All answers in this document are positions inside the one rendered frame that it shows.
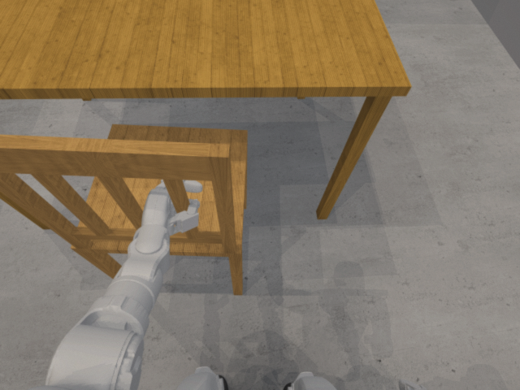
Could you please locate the robot left forearm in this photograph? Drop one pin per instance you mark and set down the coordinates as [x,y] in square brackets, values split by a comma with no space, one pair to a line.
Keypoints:
[134,290]

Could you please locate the table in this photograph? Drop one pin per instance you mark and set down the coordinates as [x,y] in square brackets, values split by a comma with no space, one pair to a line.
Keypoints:
[84,49]

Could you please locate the left robot shin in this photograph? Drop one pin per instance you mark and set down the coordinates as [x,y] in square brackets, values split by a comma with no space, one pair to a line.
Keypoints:
[203,369]

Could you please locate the right robot shin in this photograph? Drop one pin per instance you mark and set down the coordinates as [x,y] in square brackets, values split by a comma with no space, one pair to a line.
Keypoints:
[304,374]

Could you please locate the robot left hand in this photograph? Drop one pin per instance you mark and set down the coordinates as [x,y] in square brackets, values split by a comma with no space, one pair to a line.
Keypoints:
[160,210]

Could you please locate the chair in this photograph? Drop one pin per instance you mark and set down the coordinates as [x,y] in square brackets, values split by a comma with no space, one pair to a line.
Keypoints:
[126,166]

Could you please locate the robot shin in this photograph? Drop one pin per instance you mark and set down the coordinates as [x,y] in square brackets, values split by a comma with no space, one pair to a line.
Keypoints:
[304,374]
[203,369]

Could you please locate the robot left upper arm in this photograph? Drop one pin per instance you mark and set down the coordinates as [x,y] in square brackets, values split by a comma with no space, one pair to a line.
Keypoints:
[97,358]

